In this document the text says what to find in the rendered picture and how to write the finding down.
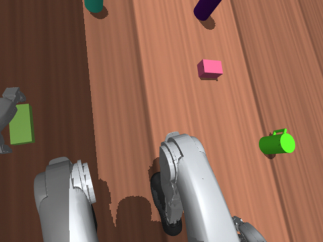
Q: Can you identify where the right robot foot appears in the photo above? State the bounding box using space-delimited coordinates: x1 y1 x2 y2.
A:
150 172 182 236

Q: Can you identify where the left robot hand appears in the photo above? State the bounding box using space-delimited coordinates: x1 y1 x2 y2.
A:
0 87 26 154

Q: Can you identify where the right robot hand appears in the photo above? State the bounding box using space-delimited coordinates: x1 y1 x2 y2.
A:
232 216 267 242

